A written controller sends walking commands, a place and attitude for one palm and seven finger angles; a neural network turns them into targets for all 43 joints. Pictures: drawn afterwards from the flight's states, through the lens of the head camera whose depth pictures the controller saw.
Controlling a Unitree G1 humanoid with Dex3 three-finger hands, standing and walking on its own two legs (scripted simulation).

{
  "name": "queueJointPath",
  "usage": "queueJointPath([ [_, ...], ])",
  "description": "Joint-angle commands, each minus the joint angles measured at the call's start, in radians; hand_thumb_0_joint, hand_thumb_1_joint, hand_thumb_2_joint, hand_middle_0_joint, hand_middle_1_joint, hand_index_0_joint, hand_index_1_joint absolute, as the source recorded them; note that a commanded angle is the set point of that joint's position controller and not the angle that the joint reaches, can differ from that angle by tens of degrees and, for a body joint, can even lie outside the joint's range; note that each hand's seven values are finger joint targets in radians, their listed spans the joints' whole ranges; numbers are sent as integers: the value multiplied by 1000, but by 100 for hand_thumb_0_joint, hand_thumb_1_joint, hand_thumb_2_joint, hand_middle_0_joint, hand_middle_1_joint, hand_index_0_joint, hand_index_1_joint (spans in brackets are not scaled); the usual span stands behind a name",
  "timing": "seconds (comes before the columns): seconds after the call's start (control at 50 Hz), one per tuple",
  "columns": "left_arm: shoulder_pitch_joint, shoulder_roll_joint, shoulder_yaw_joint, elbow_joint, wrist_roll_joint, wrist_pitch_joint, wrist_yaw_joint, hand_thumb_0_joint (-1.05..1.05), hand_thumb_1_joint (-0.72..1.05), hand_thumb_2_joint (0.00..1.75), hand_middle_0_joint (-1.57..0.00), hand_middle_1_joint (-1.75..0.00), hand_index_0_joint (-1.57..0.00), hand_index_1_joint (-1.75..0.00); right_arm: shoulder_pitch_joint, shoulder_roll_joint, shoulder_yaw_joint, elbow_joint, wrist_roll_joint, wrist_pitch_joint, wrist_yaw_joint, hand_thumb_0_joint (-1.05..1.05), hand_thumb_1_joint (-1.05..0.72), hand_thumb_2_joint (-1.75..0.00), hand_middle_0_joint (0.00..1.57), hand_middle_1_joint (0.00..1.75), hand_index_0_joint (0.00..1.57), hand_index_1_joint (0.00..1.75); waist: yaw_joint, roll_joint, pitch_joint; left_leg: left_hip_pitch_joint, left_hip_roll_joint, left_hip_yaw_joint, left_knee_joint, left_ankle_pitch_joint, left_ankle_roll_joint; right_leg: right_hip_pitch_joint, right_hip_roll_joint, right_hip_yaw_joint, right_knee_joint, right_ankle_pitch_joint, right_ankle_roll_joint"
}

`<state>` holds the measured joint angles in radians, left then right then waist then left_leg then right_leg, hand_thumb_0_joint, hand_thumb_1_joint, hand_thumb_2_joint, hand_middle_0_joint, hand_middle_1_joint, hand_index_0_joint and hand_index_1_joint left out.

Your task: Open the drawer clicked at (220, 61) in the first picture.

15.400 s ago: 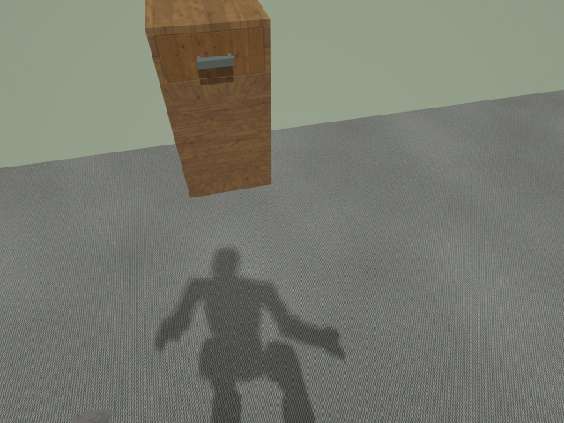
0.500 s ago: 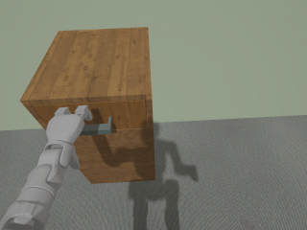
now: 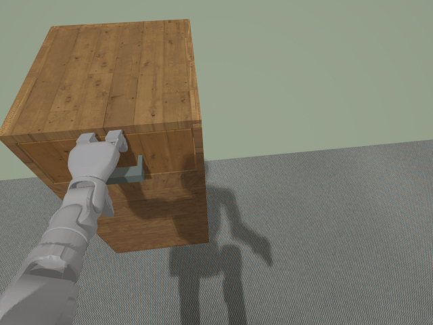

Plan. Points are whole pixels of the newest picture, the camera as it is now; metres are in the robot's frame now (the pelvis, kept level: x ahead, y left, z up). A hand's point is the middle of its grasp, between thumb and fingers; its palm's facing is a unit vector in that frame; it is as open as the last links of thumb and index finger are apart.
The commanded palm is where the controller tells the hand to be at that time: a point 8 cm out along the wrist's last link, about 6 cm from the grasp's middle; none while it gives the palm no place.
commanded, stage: move the hooked fingers above the handle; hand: left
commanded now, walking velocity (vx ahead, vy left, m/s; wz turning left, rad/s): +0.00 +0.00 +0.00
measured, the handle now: (116, 168) +0.47 +0.24 -0.05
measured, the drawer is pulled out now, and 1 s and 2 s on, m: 0.00 0.00 0.00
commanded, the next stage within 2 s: lower the fingers behind the handle in 0.86 s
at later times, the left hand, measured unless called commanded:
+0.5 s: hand (102, 174) +0.41 +0.24 +0.01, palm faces -0.01 -0.05 -1.00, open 13.8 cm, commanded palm +0.39 +0.23 +0.07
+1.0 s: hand (105, 175) +0.41 +0.24 +0.01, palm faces -0.05 -0.05 -1.00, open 13.8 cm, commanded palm +0.39 +0.23 +0.07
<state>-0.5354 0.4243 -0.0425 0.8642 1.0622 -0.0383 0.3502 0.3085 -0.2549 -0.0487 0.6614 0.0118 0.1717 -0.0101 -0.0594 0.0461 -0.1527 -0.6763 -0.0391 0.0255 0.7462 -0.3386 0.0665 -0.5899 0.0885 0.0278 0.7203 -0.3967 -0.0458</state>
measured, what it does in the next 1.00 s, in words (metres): stands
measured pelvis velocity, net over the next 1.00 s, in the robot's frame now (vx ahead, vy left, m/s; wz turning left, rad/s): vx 0.00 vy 0.00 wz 0.00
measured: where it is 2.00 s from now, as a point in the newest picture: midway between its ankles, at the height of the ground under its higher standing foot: outside the picture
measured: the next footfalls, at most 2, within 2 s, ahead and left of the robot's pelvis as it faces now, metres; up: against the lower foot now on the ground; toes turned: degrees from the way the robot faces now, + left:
none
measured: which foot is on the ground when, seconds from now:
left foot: down 0.00-1.00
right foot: down 0.00-1.00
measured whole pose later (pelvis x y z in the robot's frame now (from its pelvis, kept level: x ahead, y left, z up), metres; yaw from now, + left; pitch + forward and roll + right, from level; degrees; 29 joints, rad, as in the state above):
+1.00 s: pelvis +0.00 +0.00 +0.00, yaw +0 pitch +14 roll -1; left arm -0.53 0.41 -0.08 0.84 1.05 0.01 0.33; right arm 0.31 -0.25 -0.05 0.65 0.02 0.17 -0.02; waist -0.05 0.05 -0.15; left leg -0.65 -0.04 0.02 0.74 -0.34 0.07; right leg -0.56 0.09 0.02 0.70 -0.39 -0.04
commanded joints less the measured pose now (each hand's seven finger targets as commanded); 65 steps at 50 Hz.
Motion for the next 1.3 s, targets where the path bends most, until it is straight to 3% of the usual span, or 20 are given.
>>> queueJointPath([
  [0.0, -379, 266, 110, -207, -1, -10, 66, 0, -50, 30, -30, -120, -30, -120, 48, -146, -62, -99, -4, -25, -10, 0, -90, -90, 20, 30, 20, 30, 13, 34, -400, 338, 21, -35, -24, 423, -8, 80, -15, -2, -62, 385, -7],
  [0.04, -386, 249, 92, -173, -7, 1, 66, 0, -50, 30, -30, -120, -30, -120, 52, -150, -61, -90, -1, -25, -11, 0, -90, -90, 20, 30, 20, 30, -3, 7, -349, 314, 23, -35, -29, 395, -7, 61, -14, -6, -74, 362, -5],
  [0.1, -406, 192, 43, -202, -13, 6, 60, 0, -50, 30, -30, -120, -30, -120, 54, -148, -67, -90, 0, -27, -7, 0, -90, -90, 20, 30, 20, 30, -7, 31, -372, 370, 30, -46, -38, 413, -11, 43, -10, -14, -76, 340, -7],
  [0.18, -407, 213, 56, -156, -22, 22, 44, 0, -50, 30, -30, -120, -30, -120, 57, -151, -60, -81, 5, -24, -8, 0, -90, -90, 20, 30, 20, 30, -17, -11, -315, 327, 29, -47, -54, 382, -8, 53, -14, -14, -94, 330, -5],
  [0.2, -375, 209, 54, -148, -17, 25, 41, 0, -50, 30, -30, -120, -30, -120, 58, -151, -59, -85, 6, -24, -10, 0, -90, -90, 20, 30, 20, 30, -5, -8, -304, 333, 30, -46, -58, 379, -8, 50, -11, -15, -94, 322, -7],
  [0.24, -396, 207, 49, -171, -15, 21, 40, 0, -50, 30, -30, -120, -30, -120, 56, -151, -59, -89, 4, -23, -12, 0, -90, -90, 20, 30, 20, 30, -8, 10, -311, 346, 31, -43, -56, 386, -8, 49, -12, -17, -95, 329, -8],
  [0.28, -398, 264, 97, -204, -11, 9, 45, 0, -50, 30, -30, -120, -30, -120, 51, -150, -57, -97, 2, -22, -13, 0, -90, -90, 20, 30, 20, 30, 7, 10, -358, 352, 29, -50, -53, 411, -10, 74, -13, -13, -85, 344, -9],
  [0.34, -360, 201, 60, -232, -2, 6, 55, 0, -50, 30, -30, -120, -30, -120, 39, -141, -59, -104, 1, -22, -6, 0, -90, -90, 20, 30, 20, 30, 12, 56, -352, 395, 36, -56, -46, 460, -19, 33, -9, -23, -75, 346, -11],
  [0.42, -326, 179, 50, -203, -16, 44, 58, 0, -50, 30, -30, -120, -30, -120, 35, -144, -58, -107, 4, -21, -3, 0, -90, -90, 20, 30, 20, 30, 6, 2, -304, 376, 38, -60, -53, 435, -18, 30, -7, -31, -80, 326, -9],
  [0.48, -415, 163, 21, -213, -11, 56, 53, 0, -50, 30, -30, -120, -30, -120, 21, -143, -55, -105, 6, -23, -7, 0, -90, -90, 20, 30, 20, 30, -17, -12, -287, 369, 36, -63, -63, 381, -14, 18, -14, -29, -92, 291, -6],
  [0.56, -455, 129, -10, -226, -8, 46, 46, 0, -50, 30, -30, -120, -30, -120, 26, -138, -59, -100, 4, -31, -13, 0, -90, -90, 20, 30, 20, 30, -24, 14, -307, 417, 37, -73, -55, 362, -15, -17, -13, -31, -94, 256, -7],
  [0.68, -460, 202, 50, -183, 2, 48, 60, 0, -50, 30, -30, -120, -30, -120, 26, -138, -48, -99, 2, -30, -17, 0, -90, -90, 20, 30, 20, 30, -1, 6, -331, 361, 25, -65, -49, 365, -18, 19, -16, -28, -76, 281, -10],
  [0.7, -459, 173, 25, -174, 5, 54, 59, 0, -50, 30, -30, -120, -30, -120, 26, -135, -47, -100, 3, -30, -14, 0, -90, -90, 20, 30, 20, 30, -4, 12, -335, 366, 26, -60, -48, 370, -17, 12, -14, -28, -76, 291, -7],
  [0.74, -425, 215, 61, -156, 0, 67, 58, 0, -50, 30, -30, -120, -30, -120, 26, -140, -45, -106, 4, -27, -14, 0, -90, -90, 20, 30, 20, 30, 12, 1, -331, 340, 23, -49, -50, 366, -15, 44, -15, -22, -81, 311, -7],
  [0.78, -398, 191, 48, -182, -8, 69, 46, 0, -50, 30, -30, -120, -30, -120, 21, -136, -49, -118, 3, -23, -14, 0, -90, -90, 20, 30, 20, 30, 14, 3, -362, 350, 21, -45, -43, 410, -14, 80, -16, -17, -75, 357, -8],
  [0.86, -354, 176, 32, -186, -18, 64, 18, 0, -50, 30, -30, -120, -30, -120, 24, -140, -50, -120, 6, -18, -19, 0, -90, -90, 20, 30, 20, 30, 3, -43, -314, 326, 22, -36, -47, 388, -6, 95, -16, -9, -93, 377, -1],
  [1.02, -384, 182, 43, -198, -3, 14, 50, 0, -50, 30, -30, -120, -30, -120, 41, -136, -57, -93, 2, -30, -26, 0, -90, -90, 20, 30, 20, 30, -8, 10, -296, 325, 20, -44, -31, 353, -8, 25, -14, -9, -80, 317, -6],
  [1.1, -364, 187, 62, -194, 8, 16, 79, 0, -50, 30, -30, -120, -30, -120, 42, -135, -61, -90, -1, -32, -15, 0, -90, -90, 20, 30, 20, 30, 10, 27, -369, 329, 19, -46, -12, 391, -15, 24, -12, -11, -50, 346, -7],
  [1.22, -375, 161, 40, -151, 7, 40, 95, 0, -50, 30, -30, -120, -30, -120, 49, -138, -61, -85, -4, -30, -15, 0, -90, -90, 20, 30, 20, 30, -13, -15, -338, 280, 17, -42, 9, 364, -10, 12, -11, -11, -41, 353, -2],
  [1.28, -412, 182, 56, -181, 13, 28, 99, 0, -50, 30, -30, -120, -30, -120, 45, -137, -63, -83, -6, -33, -16, 0, -90, -90, 20, 30, 20, 30, -11, 13, -384, 296, 19, -48, 22, 390, -12, 3, -13, -9, -26, 362, -4],
])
